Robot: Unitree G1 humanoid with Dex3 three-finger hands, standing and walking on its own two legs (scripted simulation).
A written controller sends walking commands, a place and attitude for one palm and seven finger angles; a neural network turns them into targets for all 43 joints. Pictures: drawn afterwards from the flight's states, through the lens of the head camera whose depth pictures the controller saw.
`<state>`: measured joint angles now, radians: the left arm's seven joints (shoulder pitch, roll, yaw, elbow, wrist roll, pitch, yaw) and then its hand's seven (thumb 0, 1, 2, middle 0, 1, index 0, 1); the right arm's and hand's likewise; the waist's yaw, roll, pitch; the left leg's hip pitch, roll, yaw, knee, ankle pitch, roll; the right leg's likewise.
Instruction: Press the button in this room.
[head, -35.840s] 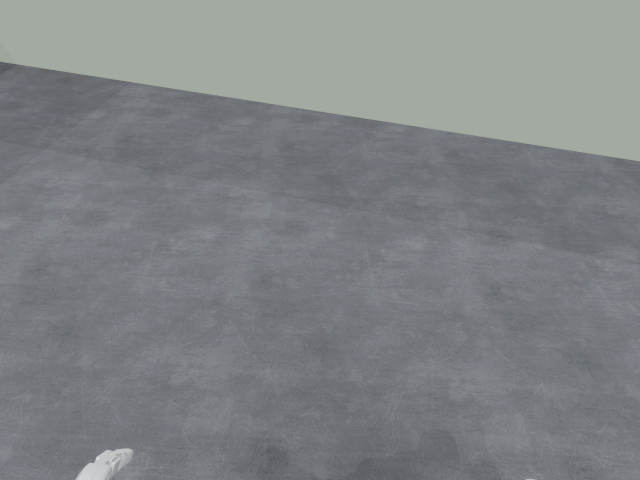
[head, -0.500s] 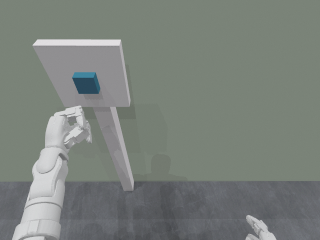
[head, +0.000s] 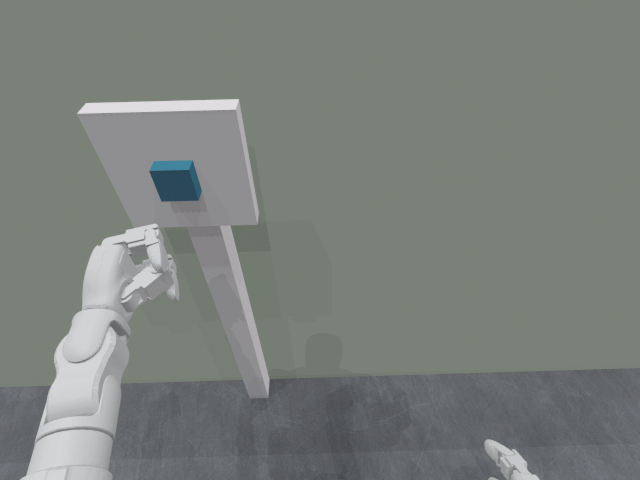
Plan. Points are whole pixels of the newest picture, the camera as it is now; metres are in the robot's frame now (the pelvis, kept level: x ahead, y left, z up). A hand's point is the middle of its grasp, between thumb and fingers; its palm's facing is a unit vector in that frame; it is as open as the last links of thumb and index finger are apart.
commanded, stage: draw the hand back to the body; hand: left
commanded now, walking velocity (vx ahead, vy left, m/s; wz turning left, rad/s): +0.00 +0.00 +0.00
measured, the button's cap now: (177, 179) +0.49 +0.24 +0.13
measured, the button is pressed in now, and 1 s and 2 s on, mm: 0 0 0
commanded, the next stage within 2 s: step back with the hand held close in 1.20 s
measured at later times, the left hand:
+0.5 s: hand (103, 336) +0.23 +0.23 +0.14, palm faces +0.34 -0.90 -0.25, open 3.1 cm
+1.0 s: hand (41, 370) +0.18 +0.24 +0.18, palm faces +0.42 -0.82 -0.39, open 3.1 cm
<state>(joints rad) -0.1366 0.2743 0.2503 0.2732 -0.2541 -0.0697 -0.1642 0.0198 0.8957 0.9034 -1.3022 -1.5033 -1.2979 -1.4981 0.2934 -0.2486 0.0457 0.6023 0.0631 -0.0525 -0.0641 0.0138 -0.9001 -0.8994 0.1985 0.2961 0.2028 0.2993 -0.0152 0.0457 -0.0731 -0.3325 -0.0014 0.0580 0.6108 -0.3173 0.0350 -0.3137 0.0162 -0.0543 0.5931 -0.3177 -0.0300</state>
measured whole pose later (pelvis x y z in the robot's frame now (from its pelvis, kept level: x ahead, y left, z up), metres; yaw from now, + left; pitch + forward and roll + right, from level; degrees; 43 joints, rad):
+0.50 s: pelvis -0.01 +0.00 +0.01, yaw +1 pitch -4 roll +0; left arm 0.26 0.29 0.19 -0.21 -0.10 -0.05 0.08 0.02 0.89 0.90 -1.31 -1.50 -1.30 -1.50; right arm 0.18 -0.23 0.05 0.60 0.02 -0.10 -0.08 0.01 -0.90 -0.90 0.20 0.30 0.20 0.30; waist 0.05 0.06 0.01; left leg -0.15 -0.01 0.03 0.45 -0.24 0.03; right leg -0.12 0.01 -0.08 0.42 -0.24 -0.03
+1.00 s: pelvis +0.01 +0.00 +0.01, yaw +1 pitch -4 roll -1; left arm 0.58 0.33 0.29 -0.50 -0.08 -0.09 0.11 0.02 0.89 0.90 -1.31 -1.50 -1.30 -1.50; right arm 0.21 -0.23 0.01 0.61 0.01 -0.09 -0.06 0.02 -0.90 -0.90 0.20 0.30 0.20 0.30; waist 0.06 0.08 0.00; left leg -0.10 -0.01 0.04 0.44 -0.26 0.03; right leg -0.07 0.02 -0.07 0.39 -0.25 -0.03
